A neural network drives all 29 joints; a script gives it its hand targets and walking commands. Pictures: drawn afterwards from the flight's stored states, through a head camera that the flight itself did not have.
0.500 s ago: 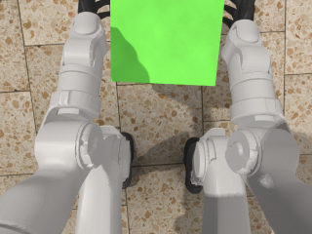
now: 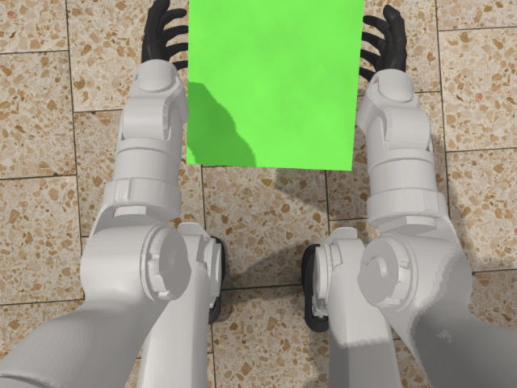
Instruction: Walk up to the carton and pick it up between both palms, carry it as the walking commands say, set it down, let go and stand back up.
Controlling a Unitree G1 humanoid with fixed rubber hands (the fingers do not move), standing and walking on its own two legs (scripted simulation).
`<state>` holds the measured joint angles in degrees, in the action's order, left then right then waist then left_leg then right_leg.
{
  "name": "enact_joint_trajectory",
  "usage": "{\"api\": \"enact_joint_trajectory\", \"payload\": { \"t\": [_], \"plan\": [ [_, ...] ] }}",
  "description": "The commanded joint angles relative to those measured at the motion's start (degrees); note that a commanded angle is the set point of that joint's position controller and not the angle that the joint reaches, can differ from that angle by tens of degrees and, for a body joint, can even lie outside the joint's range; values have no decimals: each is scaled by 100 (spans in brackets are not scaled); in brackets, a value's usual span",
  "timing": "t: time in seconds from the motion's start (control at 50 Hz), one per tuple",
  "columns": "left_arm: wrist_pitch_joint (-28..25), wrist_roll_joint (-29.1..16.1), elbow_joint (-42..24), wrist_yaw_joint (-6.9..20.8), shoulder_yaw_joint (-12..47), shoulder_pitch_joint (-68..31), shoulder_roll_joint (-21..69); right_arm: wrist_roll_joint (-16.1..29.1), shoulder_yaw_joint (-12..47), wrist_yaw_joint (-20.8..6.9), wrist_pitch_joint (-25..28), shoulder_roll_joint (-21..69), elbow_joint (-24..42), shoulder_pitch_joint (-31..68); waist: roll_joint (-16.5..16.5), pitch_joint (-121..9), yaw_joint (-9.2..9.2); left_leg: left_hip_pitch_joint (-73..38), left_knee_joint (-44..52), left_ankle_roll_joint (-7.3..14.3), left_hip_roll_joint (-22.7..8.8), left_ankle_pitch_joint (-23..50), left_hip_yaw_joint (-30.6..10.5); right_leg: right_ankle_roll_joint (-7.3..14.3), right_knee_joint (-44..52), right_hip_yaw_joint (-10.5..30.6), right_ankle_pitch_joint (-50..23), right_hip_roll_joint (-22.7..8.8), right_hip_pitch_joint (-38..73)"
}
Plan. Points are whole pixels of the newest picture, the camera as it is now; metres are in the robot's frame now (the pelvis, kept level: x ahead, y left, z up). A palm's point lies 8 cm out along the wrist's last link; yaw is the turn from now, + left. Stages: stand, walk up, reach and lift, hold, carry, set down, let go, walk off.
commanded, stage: reach and lift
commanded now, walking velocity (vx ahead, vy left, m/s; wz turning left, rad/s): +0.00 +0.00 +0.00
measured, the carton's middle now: (270, 80) +0.54 +0.01 -0.16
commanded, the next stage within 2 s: none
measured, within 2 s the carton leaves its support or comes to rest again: neither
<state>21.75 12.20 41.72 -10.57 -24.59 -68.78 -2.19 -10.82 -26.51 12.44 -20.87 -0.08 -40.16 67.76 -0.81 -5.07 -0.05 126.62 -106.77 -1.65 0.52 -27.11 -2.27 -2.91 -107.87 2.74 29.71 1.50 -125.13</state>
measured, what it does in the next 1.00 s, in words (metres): rises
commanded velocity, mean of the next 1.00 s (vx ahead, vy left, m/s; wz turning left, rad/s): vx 0.00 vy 0.00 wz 0.00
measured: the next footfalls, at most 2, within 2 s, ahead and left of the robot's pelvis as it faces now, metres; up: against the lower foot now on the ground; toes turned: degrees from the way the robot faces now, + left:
none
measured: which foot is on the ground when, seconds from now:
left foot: down 0.00-1.00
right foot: down 0.00-1.00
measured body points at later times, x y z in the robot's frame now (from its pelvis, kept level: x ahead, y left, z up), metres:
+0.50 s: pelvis +0.00 +0.00 +0.05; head +0.27 +0.01 +0.42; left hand +0.52 +0.15 -0.01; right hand +0.51 -0.14 -0.01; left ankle +0.12 +0.13 -0.42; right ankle +0.11 -0.13 -0.42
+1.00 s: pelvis +0.02 +0.00 +0.11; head +0.24 +0.01 +0.50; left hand +0.50 +0.15 +0.06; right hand +0.50 -0.14 +0.06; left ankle +0.12 +0.13 -0.42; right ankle +0.11 -0.13 -0.42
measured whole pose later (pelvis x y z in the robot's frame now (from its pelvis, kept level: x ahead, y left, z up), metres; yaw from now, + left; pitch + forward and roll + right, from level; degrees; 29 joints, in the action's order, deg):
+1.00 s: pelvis +0.02 +0.00 +0.11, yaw +0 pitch +41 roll -1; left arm 23.0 16.9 39.6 -8.4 -26.3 -54.2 3.7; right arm -15.7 -28.5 9.8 -22.3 5.5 -37.9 53.2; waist 0.0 -14.3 -0.5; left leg 102.9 -87.6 -1.3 0.5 -26.0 -2.6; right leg -2.3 -88.1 2.2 28.2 0.9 -101.2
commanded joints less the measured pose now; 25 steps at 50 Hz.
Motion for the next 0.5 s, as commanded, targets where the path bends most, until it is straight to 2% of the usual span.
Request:
{"api": "enact_joint_trajectory", "payload": {
  "t": [0.0, 0.26, 0.48],
  "plan": [
    [-178, -977, -29, 2368, 2713, -3763, 5662, 899, 2855, -2465, 101, 5562, -22, 3838, 132, -6972, 8, -4110, 931, 69, 817, 1548, 775, 122, 1068, -815, -1496, 803, 3405],
    [-56, -801, 123, 2388, 2525, -3453, 5903, 759, 2653, -2588, -32, 5717, -186, 3524, 236, -6581, -8, -4472, 1465, 76, 837, 1186, 746, 154, 1599, -817, -1086, 806, 3536],
    [-22, -712, 132, 2408, 2511, -3178, 6136, 647, 2599, -2658, -62, 5850, -177, 3270, 232, -6575, -64, -4926, 1866, 79, 866, 1209, 671, 162, 1985, -810, -1114, 827, 3899]
  ]
}}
